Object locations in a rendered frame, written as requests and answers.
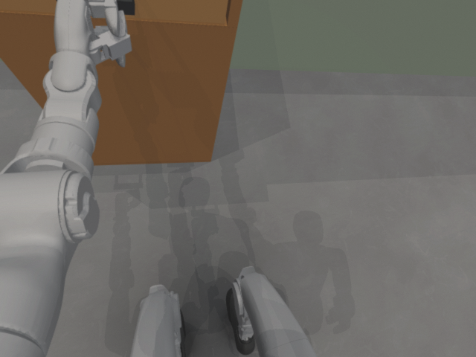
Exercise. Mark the left robot hand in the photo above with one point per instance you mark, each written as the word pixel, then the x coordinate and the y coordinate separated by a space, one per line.
pixel 73 30

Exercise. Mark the robot left upper arm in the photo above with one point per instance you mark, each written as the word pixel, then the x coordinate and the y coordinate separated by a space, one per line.
pixel 44 215

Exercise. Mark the robot right foot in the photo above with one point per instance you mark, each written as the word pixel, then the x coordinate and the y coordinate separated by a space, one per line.
pixel 247 345

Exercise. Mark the drawer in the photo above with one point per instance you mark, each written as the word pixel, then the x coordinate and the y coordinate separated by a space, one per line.
pixel 180 10

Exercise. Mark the robot left forearm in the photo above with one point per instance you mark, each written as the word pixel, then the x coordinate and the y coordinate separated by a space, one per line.
pixel 65 135

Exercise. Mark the handle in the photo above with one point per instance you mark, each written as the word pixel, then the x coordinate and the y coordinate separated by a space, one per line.
pixel 128 6

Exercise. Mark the cabinet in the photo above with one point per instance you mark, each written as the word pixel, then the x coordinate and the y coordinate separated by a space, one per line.
pixel 163 106

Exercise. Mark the left robot thigh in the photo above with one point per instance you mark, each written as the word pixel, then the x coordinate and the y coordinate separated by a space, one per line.
pixel 158 319

